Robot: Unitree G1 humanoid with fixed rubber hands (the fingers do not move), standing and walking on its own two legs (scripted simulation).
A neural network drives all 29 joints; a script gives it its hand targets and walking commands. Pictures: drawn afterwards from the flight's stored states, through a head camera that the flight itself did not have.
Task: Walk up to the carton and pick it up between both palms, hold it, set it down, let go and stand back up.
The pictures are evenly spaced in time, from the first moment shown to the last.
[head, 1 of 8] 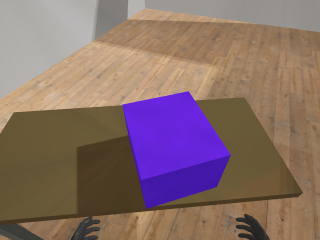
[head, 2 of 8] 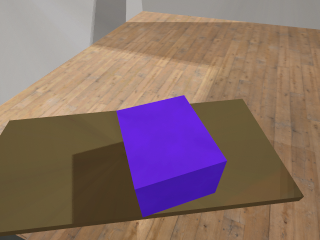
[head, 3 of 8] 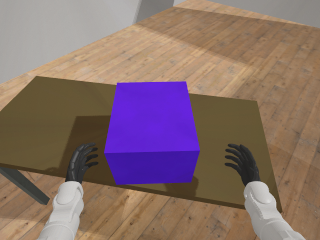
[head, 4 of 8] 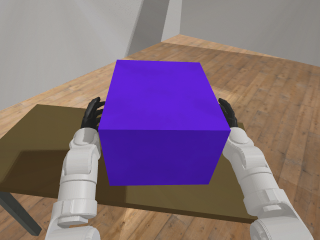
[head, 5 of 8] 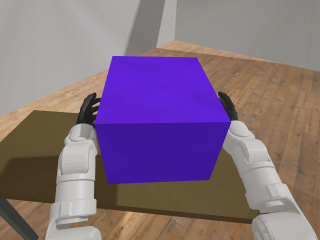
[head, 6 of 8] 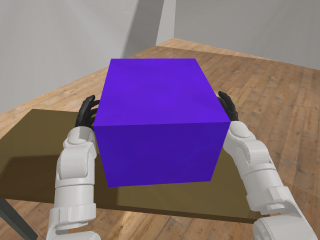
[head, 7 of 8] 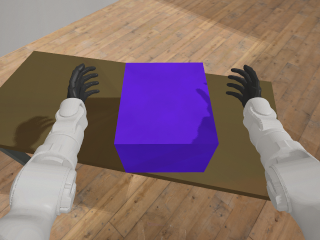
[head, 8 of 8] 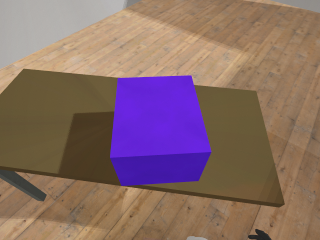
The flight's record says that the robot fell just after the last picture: no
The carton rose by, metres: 0.25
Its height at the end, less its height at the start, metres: +0.00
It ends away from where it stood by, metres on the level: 0.02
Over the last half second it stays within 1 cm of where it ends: yes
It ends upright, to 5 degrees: yes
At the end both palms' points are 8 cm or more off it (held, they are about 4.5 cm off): yes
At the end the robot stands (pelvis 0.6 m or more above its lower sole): yes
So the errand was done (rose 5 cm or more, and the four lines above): yes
